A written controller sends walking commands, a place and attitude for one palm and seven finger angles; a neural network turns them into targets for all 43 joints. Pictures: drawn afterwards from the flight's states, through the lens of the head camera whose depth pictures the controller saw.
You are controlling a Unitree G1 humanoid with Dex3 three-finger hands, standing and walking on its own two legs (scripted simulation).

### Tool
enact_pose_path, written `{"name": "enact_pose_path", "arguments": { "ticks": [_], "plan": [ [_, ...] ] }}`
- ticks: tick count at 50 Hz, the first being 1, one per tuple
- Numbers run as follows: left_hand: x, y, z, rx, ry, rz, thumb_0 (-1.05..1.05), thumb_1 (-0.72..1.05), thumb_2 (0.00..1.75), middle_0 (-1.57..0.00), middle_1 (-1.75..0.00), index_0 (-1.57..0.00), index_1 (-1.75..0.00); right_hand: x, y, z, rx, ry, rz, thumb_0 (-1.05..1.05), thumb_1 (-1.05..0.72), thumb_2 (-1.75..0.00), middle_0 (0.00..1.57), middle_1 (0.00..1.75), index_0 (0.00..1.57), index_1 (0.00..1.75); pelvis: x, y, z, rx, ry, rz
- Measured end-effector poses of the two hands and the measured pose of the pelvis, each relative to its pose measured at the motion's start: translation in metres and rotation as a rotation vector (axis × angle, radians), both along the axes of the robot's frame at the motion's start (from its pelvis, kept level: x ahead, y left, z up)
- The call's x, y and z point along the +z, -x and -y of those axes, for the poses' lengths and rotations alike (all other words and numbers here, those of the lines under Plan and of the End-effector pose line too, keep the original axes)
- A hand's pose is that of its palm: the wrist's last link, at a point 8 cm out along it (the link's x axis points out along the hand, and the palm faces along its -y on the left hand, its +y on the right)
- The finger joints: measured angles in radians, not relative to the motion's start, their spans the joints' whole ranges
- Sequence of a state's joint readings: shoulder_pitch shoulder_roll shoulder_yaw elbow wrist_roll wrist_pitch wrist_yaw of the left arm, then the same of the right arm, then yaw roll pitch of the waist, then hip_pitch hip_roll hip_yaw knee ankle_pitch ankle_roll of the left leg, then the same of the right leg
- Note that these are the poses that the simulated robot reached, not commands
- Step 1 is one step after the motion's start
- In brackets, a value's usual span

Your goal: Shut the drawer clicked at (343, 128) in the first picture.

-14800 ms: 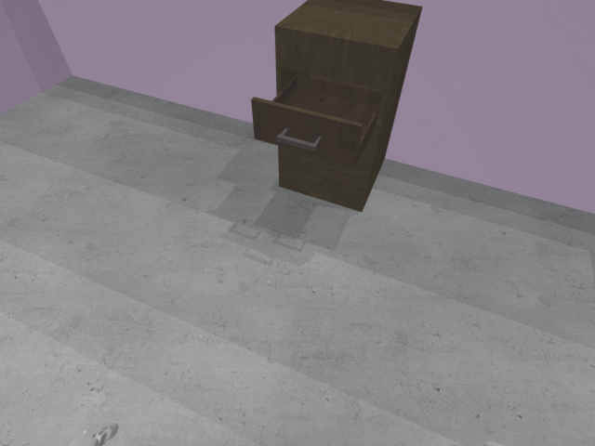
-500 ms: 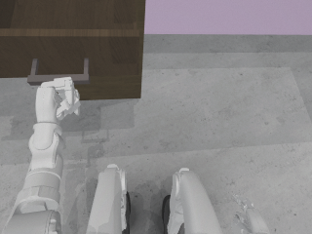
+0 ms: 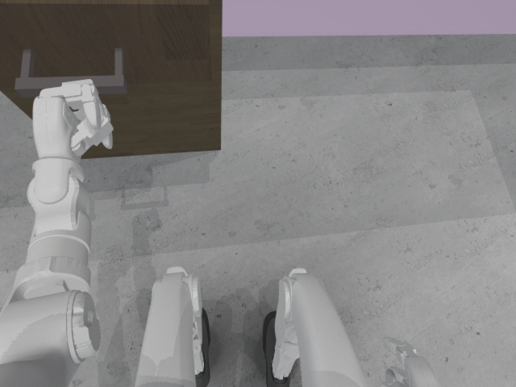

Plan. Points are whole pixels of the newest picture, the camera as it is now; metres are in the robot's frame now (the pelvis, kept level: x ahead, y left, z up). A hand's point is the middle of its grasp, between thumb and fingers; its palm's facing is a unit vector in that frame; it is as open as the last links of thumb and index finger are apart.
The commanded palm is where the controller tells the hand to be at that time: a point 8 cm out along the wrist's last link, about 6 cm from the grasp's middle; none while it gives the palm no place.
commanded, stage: push the drawer shut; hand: left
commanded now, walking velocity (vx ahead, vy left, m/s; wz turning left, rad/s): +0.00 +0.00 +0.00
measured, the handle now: (74, 72) +0.55 +0.27 +0.00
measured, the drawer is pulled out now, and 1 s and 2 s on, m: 0.08 0.00 0.00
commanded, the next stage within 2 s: pull the fist back off the drawer in 1.30 s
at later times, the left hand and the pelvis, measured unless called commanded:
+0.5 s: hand (107, 86) +0.54 +0.22 +0.00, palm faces +0.13 -0.99 -0.05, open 3.2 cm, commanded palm +0.53 +0.23 +0.01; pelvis +0.00 +0.00 -0.01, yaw -2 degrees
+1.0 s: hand (98, 72) +0.56 +0.24 +0.00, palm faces +0.13 -0.99 -0.05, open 2.9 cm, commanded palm +0.59 +0.23 +0.01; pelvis -0.02 +0.00 -0.02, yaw -3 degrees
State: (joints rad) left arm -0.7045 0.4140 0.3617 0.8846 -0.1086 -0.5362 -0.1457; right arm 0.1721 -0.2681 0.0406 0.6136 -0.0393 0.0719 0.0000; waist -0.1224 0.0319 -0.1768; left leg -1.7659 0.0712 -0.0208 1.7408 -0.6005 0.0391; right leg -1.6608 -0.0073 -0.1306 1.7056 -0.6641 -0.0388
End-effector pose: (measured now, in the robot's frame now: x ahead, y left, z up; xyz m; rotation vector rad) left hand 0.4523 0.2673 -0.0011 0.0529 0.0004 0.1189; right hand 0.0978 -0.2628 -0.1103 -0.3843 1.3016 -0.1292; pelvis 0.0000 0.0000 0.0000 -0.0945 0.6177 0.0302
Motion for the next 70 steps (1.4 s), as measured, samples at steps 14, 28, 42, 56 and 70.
{"name": "enact_pose_path", "arguments": {
  "ticks": [14,28,42,56,70],
  "plan": [
    [0.001,-0.032,-0.002,0.012,0.001,0.003,0.0,0.86,0.94,-1.4,-1.6,-1.4,-1.6,0.0,0.032,0.007,-0.04,0.023,-0.092,0.0,-0.9,-0.9,0.2,0.3,0.2,0.3,-0.005,0.002,0.003,-0.009,0.006,-0.015],
    [0.003,-0.062,-0.007,0.012,0.004,0.005,0.01,0.86,0.93,-1.4,-1.6,-1.4,-1.6,0.0,0.057,0.006,-0.08,0.037,-0.16,0.0,-0.9,-0.9,0.2,0.3,0.2,0.3,-0.011,0.004,0.002,-0.019,0.02,-0.034],
    [0.001,-0.078,-0.015,0.006,0.005,0.004,-0.01,0.77,0.95,-1.4,-1.6,-1.4,-1.6,0.001,0.077,0.0,-0.092,0.047,-0.21,0.0,-0.9,-0.9,0.2,0.3,0.2,0.3,-0.017,0.008,-0.001,-0.021,0.033,-0.043],
    [0.0,-0.081,-0.024,0.007,-0.003,0.003,-0.03,0.64,0.98,-1.4,-1.6,-1.4,-1.6,0.005,0.098,0.002,-0.076,0.095,-0.205,0.0,-0.9,-0.9,0.2,0.3,0.2,0.3,-0.027,0.025,0.0,-0.009,0.051,-0.033],
    [0.006,-0.083,-0.027,-0.003,-0.015,-0.016,0.02,0.6,0.99,-1.4,-1.6,-1.4,-1.6,0.014,0.122,-0.004,-0.084,0.112,-0.199,0.0,-0.9,-0.9,0.2,0.3,0.2,0.3,-0.024,0.036,-0.005,-0.01,0.058,-0.029]
  ]
}}
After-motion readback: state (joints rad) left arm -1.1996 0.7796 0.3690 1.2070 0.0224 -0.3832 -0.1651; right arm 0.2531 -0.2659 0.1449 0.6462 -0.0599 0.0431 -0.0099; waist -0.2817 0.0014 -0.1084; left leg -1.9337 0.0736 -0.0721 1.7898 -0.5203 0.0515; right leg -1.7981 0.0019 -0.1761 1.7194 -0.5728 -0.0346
